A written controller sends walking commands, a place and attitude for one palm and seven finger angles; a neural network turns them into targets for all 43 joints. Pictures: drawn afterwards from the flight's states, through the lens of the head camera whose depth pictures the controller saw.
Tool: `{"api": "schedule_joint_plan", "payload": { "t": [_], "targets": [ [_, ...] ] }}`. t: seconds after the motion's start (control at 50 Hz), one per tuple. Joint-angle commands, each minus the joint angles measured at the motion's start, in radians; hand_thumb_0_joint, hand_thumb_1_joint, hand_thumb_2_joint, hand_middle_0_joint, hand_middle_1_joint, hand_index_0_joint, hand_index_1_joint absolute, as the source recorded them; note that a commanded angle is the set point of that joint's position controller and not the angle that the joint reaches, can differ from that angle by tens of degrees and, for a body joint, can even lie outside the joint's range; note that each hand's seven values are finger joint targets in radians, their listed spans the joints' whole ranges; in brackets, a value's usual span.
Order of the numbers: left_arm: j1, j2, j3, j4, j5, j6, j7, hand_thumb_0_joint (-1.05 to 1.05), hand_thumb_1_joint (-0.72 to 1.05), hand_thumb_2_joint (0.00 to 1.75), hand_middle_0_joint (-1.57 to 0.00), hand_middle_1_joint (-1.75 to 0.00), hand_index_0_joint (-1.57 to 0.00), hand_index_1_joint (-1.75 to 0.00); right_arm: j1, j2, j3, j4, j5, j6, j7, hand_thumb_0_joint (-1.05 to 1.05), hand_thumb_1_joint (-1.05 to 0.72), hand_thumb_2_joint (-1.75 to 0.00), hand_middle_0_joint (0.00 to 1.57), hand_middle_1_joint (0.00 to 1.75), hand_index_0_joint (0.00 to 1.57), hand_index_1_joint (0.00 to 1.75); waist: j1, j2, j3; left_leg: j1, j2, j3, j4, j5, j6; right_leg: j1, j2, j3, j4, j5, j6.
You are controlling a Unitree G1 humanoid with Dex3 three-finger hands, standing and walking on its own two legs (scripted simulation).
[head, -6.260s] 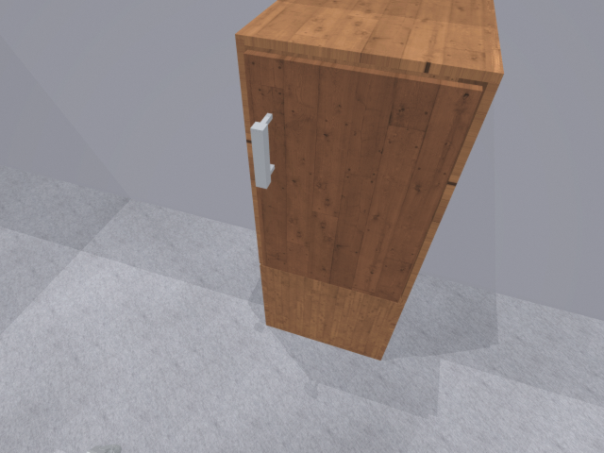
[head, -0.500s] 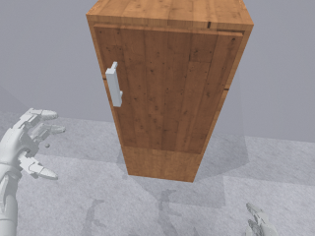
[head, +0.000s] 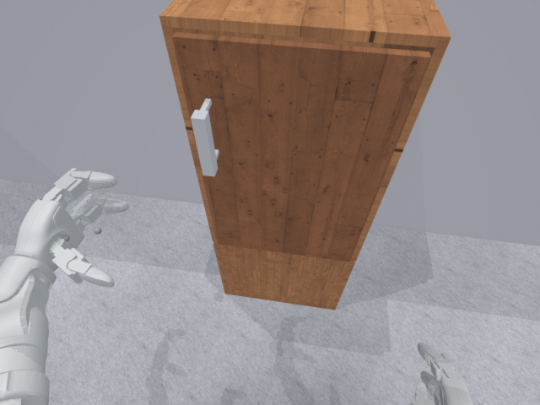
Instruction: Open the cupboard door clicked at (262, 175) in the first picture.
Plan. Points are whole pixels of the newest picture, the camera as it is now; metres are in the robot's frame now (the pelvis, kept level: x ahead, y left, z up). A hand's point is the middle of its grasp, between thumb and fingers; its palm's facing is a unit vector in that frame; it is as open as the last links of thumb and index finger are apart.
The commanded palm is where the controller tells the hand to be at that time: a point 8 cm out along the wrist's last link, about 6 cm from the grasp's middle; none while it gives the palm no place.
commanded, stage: move the hooked fingers beside the handle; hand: left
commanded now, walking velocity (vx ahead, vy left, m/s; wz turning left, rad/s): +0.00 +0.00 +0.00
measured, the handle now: (208, 138) +0.55 +0.15 +0.08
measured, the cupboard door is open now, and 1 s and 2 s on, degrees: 0 0 0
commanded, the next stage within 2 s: none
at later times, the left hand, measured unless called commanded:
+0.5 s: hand (129, 196) +0.38 +0.24 +0.10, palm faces -0.08 -1.00 -0.01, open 14.0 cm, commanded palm +0.36 +0.29 +0.10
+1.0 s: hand (149, 170) +0.44 +0.23 +0.09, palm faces -0.11 -0.99 +0.00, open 14.0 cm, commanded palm +0.43 +0.28 +0.09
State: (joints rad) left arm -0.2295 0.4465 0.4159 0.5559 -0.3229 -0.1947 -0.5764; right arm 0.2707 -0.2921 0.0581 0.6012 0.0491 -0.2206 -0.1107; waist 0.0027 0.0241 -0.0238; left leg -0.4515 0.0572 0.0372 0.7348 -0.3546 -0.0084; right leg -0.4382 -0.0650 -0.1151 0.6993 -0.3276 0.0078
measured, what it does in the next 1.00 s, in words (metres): stands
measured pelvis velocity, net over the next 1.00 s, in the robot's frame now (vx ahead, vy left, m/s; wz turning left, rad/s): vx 0.00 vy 0.00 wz -0.03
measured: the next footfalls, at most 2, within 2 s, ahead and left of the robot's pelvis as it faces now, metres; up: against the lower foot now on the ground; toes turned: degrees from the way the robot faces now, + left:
none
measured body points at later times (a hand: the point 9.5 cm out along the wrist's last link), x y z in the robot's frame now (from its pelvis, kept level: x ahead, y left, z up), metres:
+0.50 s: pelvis +0.01 +0.00 +0.00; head +0.05 +0.00 +0.45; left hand +0.38 +0.30 +0.10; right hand +0.10 -0.27 -0.10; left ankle +0.01 +0.12 -0.72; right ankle +0.02 -0.13 -0.72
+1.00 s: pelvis +0.00 +0.00 -0.01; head +0.08 +0.01 +0.43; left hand +0.44 +0.28 +0.10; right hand +0.06 -0.27 -0.12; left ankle +0.01 +0.12 -0.72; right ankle +0.02 -0.13 -0.72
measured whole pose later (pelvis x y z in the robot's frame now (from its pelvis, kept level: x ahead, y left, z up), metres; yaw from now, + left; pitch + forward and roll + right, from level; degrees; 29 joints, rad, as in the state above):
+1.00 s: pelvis +0.00 +0.00 -0.01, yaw -1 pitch +11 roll -1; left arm -0.69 0.53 0.41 1.02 -0.21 -0.29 -0.51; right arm 0.35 -0.30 0.04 0.62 0.03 -0.04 -0.07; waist -0.08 0.01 -0.05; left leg -0.62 0.07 0.05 0.81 -0.38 0.00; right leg -0.62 -0.06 -0.09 0.76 -0.34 0.01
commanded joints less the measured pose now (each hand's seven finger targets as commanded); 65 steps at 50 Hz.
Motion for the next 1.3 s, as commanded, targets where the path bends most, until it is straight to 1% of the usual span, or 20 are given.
{"api": "schedule_joint_plan", "payload": {
  "t": [0.0,0.04,0.08,0.14,0.18,0.24,0.32,0.34,0.48,0.54,0.58,0.62,0.76,0.82,0.92,1.06,1.12,1.16,1.2,1.28],
  "targets": [
    [-0.351,0.254,0.044,-0.173,-0.013,-0.067,0.019,0.0,-0.5,0.3,-0.3,-1.2,-0.3,-1.2,-0.021,-0.142,-0.064,-0.127,0.004,-0.047,-0.016,0.0,-0.9,-0.9,0.2,0.3,0.2,0.3,-0.034,0.058,-0.245,0.127,-0.057,-0.05,-0.125,0.162,0.025,0.041,0.066,0.054,-0.09,0.144,-0.03],
    [-0.351,0.3,0.087,-0.121,-0.01,-0.065,0.028,0.0,-0.5,0.3,-0.3,-1.2,-0.3,-1.2,-0.011,-0.15,-0.063,-0.124,0.001,-0.035,-0.012,0.0,-0.9,-0.9,0.2,0.3,0.2,0.3,-0.027,0.005,-0.236,0.089,-0.057,-0.049,-0.122,0.169,0.026,0.06,0.067,0.057,-0.086,0.157,-0.03],
    [-0.365,0.29,0.077,-0.105,-0.001,-0.065,0.035,0.0,-0.5,0.3,-0.3,-1.2,-0.3,-1.2,-0.01,-0.146,-0.065,-0.129,0.002,-0.026,-0.007,0.0,-0.9,-0.9,0.2,0.3,0.2,0.3,-0.023,0.055,-0.244,0.087,-0.059,-0.042,-0.12,0.175,0.023,0.055,0.062,0.06,-0.081,0.165,-0.031],
    [-0.389,0.337,0.112,-0.081,0.005,-0.074,0.042,0.0,-0.5,0.3,-0.3,-1.2,-0.3,-1.2,0.007,-0.149,-0.066,-0.133,-0.002,-0.011,0.0,0.0,-0.9,-0.9,0.2,0.3,0.2,0.3,-0.021,0.033,-0.276,0.074,-0.059,-0.035,-0.108,0.2,0.027,0.085,0.064,0.07,-0.073,0.204,-0.029],
    [-0.403,0.309,0.086,-0.113,0.01,-0.091,0.04,0.0,-0.5,0.3,-0.3,-1.2,-0.3,-1.2,0.013,-0.144,-0.071,-0.139,-0.001,-0.006,0.005,0.0,-0.9,-0.9,0.2,0.3,0.2,0.3,-0.02,0.083,-0.317,0.098,-0.059,-0.032,-0.103,0.245,0.025,0.092,0.065,0.068,-0.06,0.248,-0.031],
    [-0.428,0.273,0.053,-0.093,0.004,-0.096,0.036,0.0,-0.5,0.3,-0.3,-1.2,-0.3,-1.2,0.029,-0.145,-0.074,-0.132,0.001,0.005,0.009,0.0,-0.9,-0.9,0.2,0.3,0.2,0.3,-0.041,0.042,-0.297,0.101,-0.054,-0.033,-0.1,0.254,0.028,0.069,0.072,0.062,-0.063,0.261,-0.028],
    [-0.445,0.32,0.092,-0.035,0.004,-0.09,0.043,0.0,-0.5,0.3,-0.3,-1.2,-0.3,-1.2,0.045,-0.159,-0.077,-0.119,-0.001,0.023,0.009,0.0,-0.9,-0.9,0.2,0.3,0.2,0.3,-0.039,0.0,-0.281,0.068,-0.054,-0.032,-0.099,0.23,0.03,0.075,0.069,0.065,-0.064,0.249,-0.028],
    [-0.467,0.316,0.083,-0.05,0.009,-0.093,0.042,0.0,-0.5,0.3,-0.3,-1.2,-0.3,-1.2,0.044,-0.153,-0.076,-0.122,0.0,0.027,0.011,0.0,-0.9,-0.9,0.2,0.3,0.2,0.3,-0.038,0.043,-0.298,0.069,-0.058,-0.028,-0.101,0.227,0.03,0.077,0.067,0.071,-0.065,0.25,-0.027],
    [-0.574,0.287,0.041,0.001,0.032,-0.118,0.057,0.0,-0.5,0.3,-0.3,-1.2,-0.3,-1.2,0.066,-0.15,-0.079,-0.105,-0.002,0.05,0.012,0.0,-0.9,-0.9,0.2,0.3,0.2,0.3,-0.057,0.07,-0.317,0.092,-0.055,-0.035,-0.089,0.233,0.028,0.034,0.072,0.067,-0.056,0.242,-0.032],
    [-0.584,0.318,0.067,0.044,0.036,-0.122,0.066,0.0,-0.5,0.3,-0.3,-1.2,-0.3,-1.2,0.078,-0.156,-0.08,-0.103,-0.005,0.063,0.014,0.0,-0.9,-0.9,0.2,0.3,0.2,0.3,-0.05,0.023,-0.345,0.076,-0.054,-0.035,-0.082,0.251,0.031,0.061,0.073,0.071,-0.046,0.27,-0.03],
    [-0.639,0.28,0.024,0.081,0.049,-0.119,0.069,0.0,-0.5,0.3,-0.3,-1.2,-0.3,-1.2,0.079,-0.152,-0.078,-0.097,-0.005,0.071,0.017,0.0,-0.9,-0.9,0.2,0.3,0.2,0.3,-0.067,0.042,-0.316,0.067,-0.054,-0.031,-0.08,0.228,0.03,0.024,0.07,0.069,-0.049,0.252,-0.028],
    [-0.658,0.335,0.061,0.123,0.053,-0.122,0.073,0.0,-0.5,0.3,-0.3,-1.2,-0.3,-1.2,0.089,-0.162,-0.076,-0.095,-0.008,0.082,0.018,0.0,-0.9,-0.9,0.2,0.3,0.2,0.3,-0.062,0.011,-0.315,0.047,-0.054,-0.033,-0.071,0.225,0.032,0.034,0.072,0.072,-0.04,0.249,-0.03],
    [-0.747,0.372,0.072,0.176,0.069,-0.162,0.062,0.0,-0.5,0.3,-0.3,-1.2,-0.3,-1.2,0.111,-0.161,-0.08,-0.096,-0.01,0.113,0.026,0.0,-0.9,-0.9,0.2,0.3,0.2,0.3,-0.067,0.044,-0.389,0.035,-0.053,-0.027,-0.044,0.264,0.033,0.049,0.073,0.083,-0.016,0.306,-0.029],
    [-0.783,0.321,0.023,0.204,0.066,-0.161,0.054,0.0,-0.5,0.3,-0.3,-1.2,-0.3,-1.2,0.121,-0.16,-0.078,-0.092,-0.008,0.124,0.028,0.0,-0.9,-0.9,0.2,0.3,0.2,0.3,-0.087,0.058,-0.367,0.042,-0.051,-0.03,-0.036,0.265,0.034,0.005,0.077,0.076,-0.014,0.296,-0.033],
    [-0.874,0.356,0.033,0.263,0.084,-0.162,0.068,0.0,-0.5,0.3,-0.3,-1.2,-0.3,-1.2,0.146,-0.171,-0.081,-0.071,-0.012,0.143,0.025,0.0,-0.9,-0.9,0.2,0.3,0.2,0.3,-0.105,0.034,-0.36,0.014,-0.048,-0.038,-0.03,0.22,0.037,-0.037,0.078,0.074,-0.011,0.242,-0.029],
    [-0.953,0.385,0.041,0.289,0.114,-0.185,0.088,0.0,-0.5,0.3,-0.3,-1.2,-0.3,-1.2,0.182,-0.17,-0.083,-0.051,-0.022,0.166,0.034,0.0,-0.9,-0.9,0.2,0.3,0.2,0.3,-0.114,0.091,-0.429,0.044,-0.041,-0.049,-0.011,0.285,0.031,-0.057,0.081,0.071,0.011,0.276,-0.029],
    [-0.963,0.409,0.06,0.355,0.115,-0.176,0.097,0.0,-0.5,0.3,-0.3,-1.2,-0.3,-1.2,0.194,-0.176,-0.08,-0.049,-0.022,0.18,0.034,0.0,-0.9,-0.9,0.2,0.3,0.2,0.3,-0.124,0.032,-0.394,-0.008,-0.041,-0.047,-0.008,0.253,0.037,-0.058,0.085,0.069,0.009,0.26,-0.027],
    [-1.0,0.413,0.045,0.368,0.135,-0.173,0.099,0.0,-0.5,0.3,-0.3,-1.2,-0.3,-1.2,0.198,-0.175,-0.079,-0.049,-0.022,0.187,0.035,0.0,-0.9,-0.9,0.2,0.3,0.2,0.3,-0.131,0.086,-0.4,-0.017,-0.043,-0.042,-0.006,0.232,0.035,-0.074,0.082,0.077,0.01,0.246,-0.025],
    [-1.006,0.424,0.054,0.39,0.146,-0.174,0.11,0.0,-0.5,0.3,-0.3,-1.2,-0.3,-1.2,0.215,-0.178,-0.082,-0.045,-0.025,0.193,0.037,0.0,-0.9,-0.9,0.2,0.3,0.2,0.3,-0.135,0.059,-0.413,-0.017,-0.038,-0.049,0.0,0.233,0.035,-0.09,0.084,0.073,0.015,0.233,-0.024],
    [-1.053,0.444,0.063,0.386,0.153,-0.188,0.109,0.0,-0.5,0.3,-0.3,-1.2,-0.3,-1.2,0.232,-0.177,-0.082,-0.045,-0.03,0.204,0.041,0.0,-0.9,-0.9,0.2,0.3,0.2,0.3,-0.14,0.104,-0.466,0.002,-0.038,-0.049,0.018,0.273,0.033,-0.088,0.088,0.076,0.028,0.261,-0.025]
  ]
}}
